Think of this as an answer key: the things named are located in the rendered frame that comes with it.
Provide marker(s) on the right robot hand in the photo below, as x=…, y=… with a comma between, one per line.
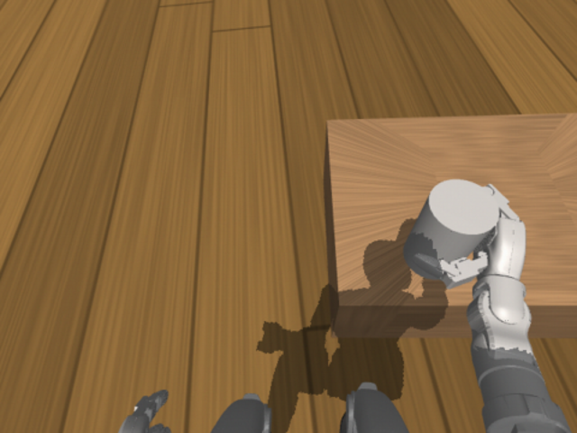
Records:
x=502, y=251

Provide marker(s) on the right robot arm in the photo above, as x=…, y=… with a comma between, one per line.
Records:
x=512, y=386

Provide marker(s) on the can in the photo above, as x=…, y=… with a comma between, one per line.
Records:
x=456, y=217

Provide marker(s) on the left robot hand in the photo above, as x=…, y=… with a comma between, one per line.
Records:
x=144, y=412

